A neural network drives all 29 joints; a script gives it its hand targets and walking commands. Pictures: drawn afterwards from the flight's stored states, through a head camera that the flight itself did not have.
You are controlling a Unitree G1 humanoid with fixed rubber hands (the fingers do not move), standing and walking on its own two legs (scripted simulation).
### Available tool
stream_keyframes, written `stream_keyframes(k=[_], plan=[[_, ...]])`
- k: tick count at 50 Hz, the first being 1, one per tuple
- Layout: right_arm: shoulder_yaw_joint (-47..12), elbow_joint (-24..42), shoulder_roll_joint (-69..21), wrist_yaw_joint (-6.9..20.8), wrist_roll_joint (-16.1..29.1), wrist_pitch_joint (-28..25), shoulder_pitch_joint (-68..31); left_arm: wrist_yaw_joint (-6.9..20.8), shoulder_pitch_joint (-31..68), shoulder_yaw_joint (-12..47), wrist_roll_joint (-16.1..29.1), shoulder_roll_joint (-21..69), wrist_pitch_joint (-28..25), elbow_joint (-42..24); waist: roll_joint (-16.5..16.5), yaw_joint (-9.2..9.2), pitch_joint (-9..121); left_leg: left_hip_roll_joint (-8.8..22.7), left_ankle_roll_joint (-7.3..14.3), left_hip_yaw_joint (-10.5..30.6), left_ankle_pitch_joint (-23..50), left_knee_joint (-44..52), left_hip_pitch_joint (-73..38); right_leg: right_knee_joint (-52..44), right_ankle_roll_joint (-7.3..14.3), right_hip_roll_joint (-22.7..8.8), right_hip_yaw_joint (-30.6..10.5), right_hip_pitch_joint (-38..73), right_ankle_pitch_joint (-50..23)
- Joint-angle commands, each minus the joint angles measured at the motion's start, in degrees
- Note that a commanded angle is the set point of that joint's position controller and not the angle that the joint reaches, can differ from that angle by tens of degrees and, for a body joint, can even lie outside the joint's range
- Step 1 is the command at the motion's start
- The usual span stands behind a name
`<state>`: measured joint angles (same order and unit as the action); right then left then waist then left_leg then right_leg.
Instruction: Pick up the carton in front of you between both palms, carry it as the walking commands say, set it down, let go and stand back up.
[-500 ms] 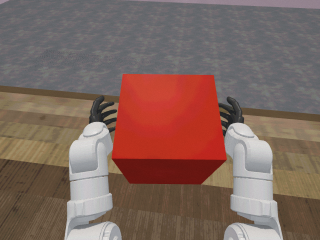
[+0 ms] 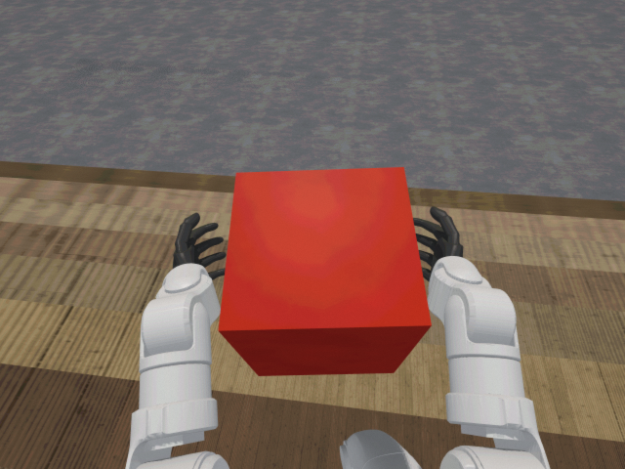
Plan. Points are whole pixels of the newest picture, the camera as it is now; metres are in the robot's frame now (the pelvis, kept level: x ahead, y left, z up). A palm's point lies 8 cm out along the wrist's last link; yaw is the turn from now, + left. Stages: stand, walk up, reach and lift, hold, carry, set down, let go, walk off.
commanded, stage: carry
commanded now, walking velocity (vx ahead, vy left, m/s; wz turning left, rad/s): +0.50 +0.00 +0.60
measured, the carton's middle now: (323, 283) +0.35 -0.04 +0.02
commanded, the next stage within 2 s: none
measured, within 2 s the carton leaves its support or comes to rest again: neither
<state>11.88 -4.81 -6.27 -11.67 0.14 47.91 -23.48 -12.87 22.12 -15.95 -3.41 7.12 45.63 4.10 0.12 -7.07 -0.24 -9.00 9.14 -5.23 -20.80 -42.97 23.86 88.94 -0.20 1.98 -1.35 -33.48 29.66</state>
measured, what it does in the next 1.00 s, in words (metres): goes down: right foot 0.12 m lower, then left foot 0.12 m lower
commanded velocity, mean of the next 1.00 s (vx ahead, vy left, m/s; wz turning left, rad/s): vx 0.50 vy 0.00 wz -0.19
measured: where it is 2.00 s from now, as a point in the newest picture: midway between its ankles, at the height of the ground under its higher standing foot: (301, 248)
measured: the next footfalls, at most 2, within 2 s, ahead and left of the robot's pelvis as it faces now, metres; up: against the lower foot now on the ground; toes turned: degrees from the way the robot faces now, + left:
right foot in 0.24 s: +0.34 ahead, -0.15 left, -0.12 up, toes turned +5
left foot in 0.64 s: +0.66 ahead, +0.08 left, -0.24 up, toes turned +12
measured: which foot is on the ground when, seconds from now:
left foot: down 0.00-0.26, up 0.28-0.62, down 0.64-1.00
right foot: up 0.00-0.22, down 0.24-0.66, up 0.68-1.00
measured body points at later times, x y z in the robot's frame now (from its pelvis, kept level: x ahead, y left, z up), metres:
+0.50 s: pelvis +0.38 -0.05 -0.12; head +0.42 -0.05 +0.33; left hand +0.65 +0.19 -0.08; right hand +0.74 -0.11 -0.09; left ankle +0.45 +0.09 -0.78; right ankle +0.30 -0.15 -0.82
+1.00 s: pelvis +0.73 +0.03 -0.25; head +0.76 +0.04 +0.20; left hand +1.07 +0.17 -0.21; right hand +1.06 -0.14 -0.20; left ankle +0.62 +0.07 -0.94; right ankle +0.86 -0.12 -0.92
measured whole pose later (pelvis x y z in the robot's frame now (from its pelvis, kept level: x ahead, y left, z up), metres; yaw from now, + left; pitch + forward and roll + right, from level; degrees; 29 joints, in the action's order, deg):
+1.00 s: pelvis +0.73 +0.03 -0.25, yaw +1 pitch +4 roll +0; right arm 13.4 -6.0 -7.4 -10.3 1.5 42.0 -20.2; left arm -12.1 19.3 -15.3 -1.5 8.7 43.2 2.9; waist -0.8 -4.0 0.3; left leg 0.4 4.6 -11.5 -36.9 -49.1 16.5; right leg 52.0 4.5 -2.6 -0.1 -42.6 -4.1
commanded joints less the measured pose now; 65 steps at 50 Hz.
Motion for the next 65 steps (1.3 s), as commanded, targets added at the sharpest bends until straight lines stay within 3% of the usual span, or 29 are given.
stream_keyframes(k=[1,4,7,9,10,11,12,13,16,19,23,27,29,30,31,32,33,35,38,43,50,52,54,55,56,57,58,61,65], plan=[[-38.7,5.8,-48.9,1.0,13.6,-1.8,-36.4,1.0,26.4,25.6,3.7,38.7,-1.4,-1.6,-0.9,3.39,18.6,21.6,13.3,32.7,32.8,7.8,-7.8,-26.8,-0.4,-4.0,-2.2,-2.4,-18.5],[-37.4,6.4,-49.8,1.5,13.4,-3.1,-36.3,2.2,33.2,29.4,7.3,41.2,-3.0,-5.7,-0.4,1.28,19.5,10.4,6.4,20.1,14.9,-1.6,-3.8,-44.5,1.9,-2.2,1.7,6.1,-45.8],[-33.1,3.6,-46.0,0.5,9.4,-3.7,-26.6,1.8,28.9,31.4,7.6,39.5,-3.2,-5.1,4.6,2.22,20.6,6.8,2.7,15.0,13.7,-8.4,-4.5,-58.8,-0.1,0.4,6.1,17.5,-49.2],[-31.6,2.5,-43.2,-0.6,7.2,-3.8,-23.4,1.1,25.3,31.8,7.1,37.4,-2.7,-4.4,3.9,6.61,24.4,5.3,-0.6,8.9,19.4,-23.5,-5.1,-64.9,-0.2,0.0,8.8,29.1,-54.4],[-30.8,2.7,-41.1,-1.0,6.3,-3.6,-22.9,0.7,22.8,31.2,7.3,35.7,-2.5,-3.6,-1.2,12.06,25.6,5.9,-3.9,6.7,15.8,-37.9,1.1,-64.1,1.8,-4.5,3.6,39.0,-53.6],[-29.6,1.8,-39.7,-1.6,5.5,-3.3,-21.6,0.0,21.2,29.8,7.0,32.5,-2.1,-2.0,-12.9,13.79,26.0,2.7,-7.2,7.4,-14.1,-52.6,21.3,-53.6,5.6,-15.9,-8.7,54.4,-70.3],[-27.8,1.5,-38.0,-2.2,4.9,-3.1,-20.4,-0.7,21.0,31.2,7.8,32.0,-2.1,-2.2,-15.7,10.74,31.3,3.9,-7.2,9.9,-18.4,-58.9,33.4,-46.9,11.2,-25.6,-24.2,62.5,-74.5],[-25.5,1.9,-37.5,-2.8,4.2,-3.5,-19.4,-1.3,22.7,33.1,9.5,34.2,-2.2,-4.6,-12.0,11.57,32.4,5.9,-6.2,10.6,-13.9,-57.2,38.1,-48.9,14.0,-26.4,-27.3,61.0,-57.1],[-23.1,-0.5,-38.1,-2.6,2.5,-3.7,-19.8,-0.4,25.3,35.1,12.1,39.9,-2.5,-3.8,0.3,13.43,23.0,9.6,-7.8,8.1,-6.8,-44.1,36.3,-51.9,12.3,-22.6,-22.0,44.7,-47.1],[-26.2,2.8,-40.8,-0.7,3.6,-5.3,-25.8,1.7,31.1,38.6,14.3,43.6,-3.8,-6.8,-3.6,12.57,18.6,11.9,-7.3,9.6,5.8,-25.8,31.6,-54.0,11.2,-19.6,-18.7,35.1,-41.7],[-27.9,7.5,-40.6,-0.9,3.8,-7.6,-26.3,3.0,30.1,40.4,16.6,43.2,-5.0,-8.5,-11.8,13.91,22.3,8.6,-4.2,1.0,25.7,-9.9,15.3,-48.4,7.9,-11.2,-2.8,31.6,-45.5],[-25.6,5.9,-35.5,-2.0,1.2,-7.2,-20.9,2.2,25.0,40.0,15.6,40.1,-4.9,-5.6,-4.5,15.06,17.6,7.0,-4.3,-0.6,40.8,15.2,1.0,-39.7,6.2,-5.1,-1.0,25.5,-25.6],[-24.2,6.0,-32.6,-2.3,1.1,-6.5,-19.6,1.7,26.8,40.6,15.2,38.6,-3.5,-6.9,-3.9,7.6,19.0,7.4,-4.5,-0.7,43.9,20.4,-17.5,-26.3,5.4,-7.0,-0.3,18.5,-32.0],[-23.0,3.6,-31.2,-2.5,-0.1,-5.8,-17.1,1.1,25.9,39.5,14.2,37.3,-2.6,-4.7,0.9,2.63,20.0,11.0,-2.3,1.4,39.7,19.8,-24.3,-13.8,3.9,-5.6,1.3,13.8,-27.7],[-21.7,0.6,-29.4,-2.9,-1.4,-4.9,-13.9,0.5,23.9,37.8,12.6,36.3,-1.5,-1.9,11.2,1.82,21.2,18.4,0.2,8.0,52.2,11.2,-35.7,-2.2,2.7,-1.8,2.6,-0.1,4.1],[-21.2,-0.7,-27.9,-3.6,-1.8,-4.3,-12.6,-0.2,22.0,35.8,11.2,34.8,-0.7,-0.7,13.7,3.77,25.7,27.3,3.2,19.8,63.3,1.2,-45.2,4.0,1.8,-0.8,0.8,-12.4,12.2],[-21.6,-0.2,-28.2,-4.0,-0.8,-3.7,-14.0,-0.9,21.2,34.1,10.2,33.9,-0.1,-1.5,13.3,3.38,29.6,31.5,4.8,31.6,48.2,3.8,-45.5,3.0,2.1,-2.0,-3.8,-16.5,7.2],[-25.1,2.7,-35.0,-2.9,4.6,-3.4,-21.6,-1.4,25.0,32.1,10.5,37.1,0.3,-3.3,4.3,4.65,26.5,31.0,5.1,34.3,18.9,11.7,-29.6,-6.3,1.5,-5.5,-4.7,-11.7,-0.6],[-29.9,6.6,-42.6,-0.3,9.3,-4.2,-32.3,0.2,29.2,30.5,10.0,43.0,-0.8,-1.4,3.8,5.69,21.3,29.2,6.8,29.3,26.5,11.8,-15.4,-16.8,2.1,-6.1,-2.5,-8.1,-5.6],[-32.0,3.8,-44.8,1.8,9.1,-5.8,-29.8,1.0,27.0,31.6,6.1,43.4,-3.0,-1.2,7.3,4.86,24.8,27.0,2.5,16.0,44.4,5.2,-24.3,-22.1,3.5,-5.9,-1.2,-12.0,-20.6],[-33.5,5.8,-41.6,0.6,8.5,-6.8,-23.2,0.7,24.3,31.8,5.0,37.5,-3.2,-5.7,4.4,0.31,15.4,16.4,-3.8,-0.6,23.0,-2.1,-20.3,-59.1,6.1,-1.3,9.0,-0.1,-52.1],[-33.3,6.4,-40.1,-0.5,7.8,-6.1,-23.3,0.5,23.7,31.2,5.7,35.5,-1.9,-6.1,5.8,4.85,17.0,18.6,-5.2,-2.4,34.4,-11.6,-16.1,-57.6,7.0,0.6,13.1,11.1,-51.1],[-32.5,7.1,-37.2,-1.6,7.3,-4.7,-24.1,0.0,19.6,30.3,6.3,32.1,-0.6,-4.4,1.0,18.64,24.2,18.3,-8.5,-6.0,48.9,-39.0,-9.9,-54.9,10.7,2.2,14.6,30.9,-46.6],[-31.7,8.0,-36.6,-2.0,6.9,-3.9,-25.1,-0.3,20.1,30.3,6.9,31.1,-0.2,-4.3,-10.2,19.97,19.9,11.5,-10.1,-5.1,12.9,-56.3,2.7,-60.8,13.4,-1.1,6.5,37.3,-48.2],[-29.7,7.2,-35.0,-2.6,5.3,-3.0,-24.1,-0.5,21.4,30.8,8.1,31.1,0.5,-4.3,-16.4,16.47,18.3,5.2,-11.6,-2.6,-21.5,-65.9,22.9,-51.6,15.4,-8.0,-7.6,49.6,-74.9],[-26.1,5.2,-31.7,-3.3,3.6,-2.0,-21.2,-1.0,20.1,31.9,9.1,30.4,1.3,-3.0,-10.3,14.09,23.0,5.4,-11.2,3.1,-20.2,-62.6,29.1,-51.2,18.9,-14.0,-23.9,54.4,-76.5],[-24.6,7.0,-32.0,-3.5,3.9,-1.9,-22.0,-1.1,22.9,33.5,11.1,32.2,1.6,-5.9,-8.1,13.48,26.8,6.8,-11.1,7.9,-16.9,-58.8,30.3,-54.0,22.6,-17.7,-34.2,52.9,-56.0],[-19.3,5.4,-32.4,-3.2,2.5,-2.0,-24.6,1.1,32.3,38.0,18.0,38.8,1.9,-8.1,3.5,11.82,24.4,13.6,-10.2,13.8,-13.5,-38.5,27.1,-52.8,22.8,-16.9,-30.9,39.2,-42.8],[-22.9,4.7,-40.3,-0.7,2.6,-3.1,-30.6,3.5,39.8,40.6,18.9,45.4,0.5,-8.9,-2.9,11.22,21.4,11.3,-9.6,7.8,4.3,-17.3,12.5,-54.7,21.0,-12.4,-24.9,21.3,-41.0]])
